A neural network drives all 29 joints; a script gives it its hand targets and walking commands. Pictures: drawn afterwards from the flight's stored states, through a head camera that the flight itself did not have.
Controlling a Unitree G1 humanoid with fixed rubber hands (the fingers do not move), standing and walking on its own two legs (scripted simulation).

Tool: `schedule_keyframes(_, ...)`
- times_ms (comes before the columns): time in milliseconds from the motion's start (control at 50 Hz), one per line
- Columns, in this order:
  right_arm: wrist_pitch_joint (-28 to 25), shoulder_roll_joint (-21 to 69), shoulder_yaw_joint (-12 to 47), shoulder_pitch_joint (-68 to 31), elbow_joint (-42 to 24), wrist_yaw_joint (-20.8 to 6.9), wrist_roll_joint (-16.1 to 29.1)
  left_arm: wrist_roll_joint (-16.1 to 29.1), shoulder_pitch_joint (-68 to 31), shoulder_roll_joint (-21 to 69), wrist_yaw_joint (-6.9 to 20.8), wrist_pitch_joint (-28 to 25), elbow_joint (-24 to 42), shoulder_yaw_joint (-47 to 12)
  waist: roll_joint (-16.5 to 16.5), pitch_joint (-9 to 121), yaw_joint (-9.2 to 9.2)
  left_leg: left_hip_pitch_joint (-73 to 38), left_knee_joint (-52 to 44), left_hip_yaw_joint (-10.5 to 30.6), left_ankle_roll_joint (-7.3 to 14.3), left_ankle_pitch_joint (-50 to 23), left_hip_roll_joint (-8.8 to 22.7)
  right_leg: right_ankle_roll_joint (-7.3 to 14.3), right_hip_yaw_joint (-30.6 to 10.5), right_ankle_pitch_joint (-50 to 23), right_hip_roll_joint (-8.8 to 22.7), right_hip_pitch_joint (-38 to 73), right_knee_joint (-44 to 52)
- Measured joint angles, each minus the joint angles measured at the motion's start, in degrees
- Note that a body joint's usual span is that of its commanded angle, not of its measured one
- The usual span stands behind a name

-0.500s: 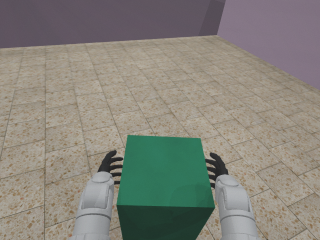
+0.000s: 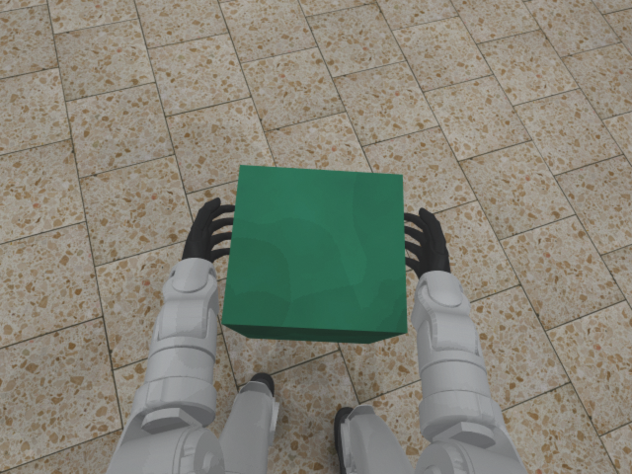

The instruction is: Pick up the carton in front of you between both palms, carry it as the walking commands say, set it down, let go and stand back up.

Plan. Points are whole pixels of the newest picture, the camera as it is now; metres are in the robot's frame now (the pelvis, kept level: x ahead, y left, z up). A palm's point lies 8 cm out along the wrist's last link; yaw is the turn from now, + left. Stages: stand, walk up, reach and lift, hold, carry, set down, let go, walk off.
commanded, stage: set down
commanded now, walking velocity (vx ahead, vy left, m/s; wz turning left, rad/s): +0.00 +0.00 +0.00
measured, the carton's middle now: (314, 268) +0.39 +0.02 -0.16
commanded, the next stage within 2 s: none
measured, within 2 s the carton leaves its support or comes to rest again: rests again in 1.72 s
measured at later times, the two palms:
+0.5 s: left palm (216, 249) +0.43 +0.18 -0.22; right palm (394, 260) +0.43 -0.11 -0.21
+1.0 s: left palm (227, 257) +0.46 +0.19 -0.38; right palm (370, 261) +0.47 -0.11 -0.36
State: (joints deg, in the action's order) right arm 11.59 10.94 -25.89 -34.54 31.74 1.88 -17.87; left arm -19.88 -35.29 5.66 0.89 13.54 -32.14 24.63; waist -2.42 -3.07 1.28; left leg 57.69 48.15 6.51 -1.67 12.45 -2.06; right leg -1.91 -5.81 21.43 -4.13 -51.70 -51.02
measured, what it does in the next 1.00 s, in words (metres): lowers itself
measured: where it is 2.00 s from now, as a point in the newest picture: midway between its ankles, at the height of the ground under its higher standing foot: (300, 448)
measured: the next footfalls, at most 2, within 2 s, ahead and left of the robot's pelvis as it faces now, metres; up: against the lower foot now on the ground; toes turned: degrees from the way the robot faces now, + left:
none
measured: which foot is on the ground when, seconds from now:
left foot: down 0.00-1.00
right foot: down 0.00-1.00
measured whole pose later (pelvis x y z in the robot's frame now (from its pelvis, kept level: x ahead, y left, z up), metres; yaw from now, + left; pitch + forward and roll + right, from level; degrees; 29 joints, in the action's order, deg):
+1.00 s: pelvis -0.05 +0.01 -0.25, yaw -6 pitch +47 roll -6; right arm 14.1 -0.7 -26.2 -69.0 44.6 6.8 -8.7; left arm -11.8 -67.7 -7.3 -2.8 17.2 -43.0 24.3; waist -3.3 1.1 3.7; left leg 125.6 102.4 8.5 -4.3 23.6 -5.9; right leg -5.9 -4.0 35.0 -10.5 -118.4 -105.5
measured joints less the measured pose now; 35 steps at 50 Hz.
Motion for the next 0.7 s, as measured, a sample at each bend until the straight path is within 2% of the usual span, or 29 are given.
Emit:
schedule_keyframes(80,-1.7,-0.8,3.5,0.3,-2.5,2.1,5.7,4.0,-0.5,-1.8,-0.5,-1.7,1.8,-2.3,-0.3,4.2,0.27,12.1,6.3,0.6,-0.8,1.7,0.2,0.2,0.4,1.7,-1.2,-12.2,-6.4)
schedule_keyframes(160,-1.1,-0.9,4.0,-0.9,-3.7,3.2,8.2,6.0,-2.2,-2.8,-0.4,-1.3,2.1,-2.6,-0.7,8.4,0.42,20.5,11.9,0.8,-1.3,3.6,0.2,0.3,0.4,3.6,-2.0,-20.7,-12.2)
schedule_keyframes(380,1.5,-1.4,-0.4,-8.9,1.2,3.4,5.8,3.8,-10.0,-4.6,0.4,1.5,-3.3,0.9,-0.9,13.8,0.65,35.3,24.3,1.0,-1.4,7.6,-0.8,-0.5,0.6,7.9,-3.0,-35.1,-24.5)
schedule_keyframes(700,1.3,-8.0,0.6,-21.0,7.1,3.8,9.6,7.7,-20.7,-8.3,-3.7,2.4,-6.4,-1.8,-0.5,11.5,0.99,56.0,42.5,1.5,-1.3,10.6,-2.9,-2.9,1.2,12.2,-4.4,-54.6,-42.0)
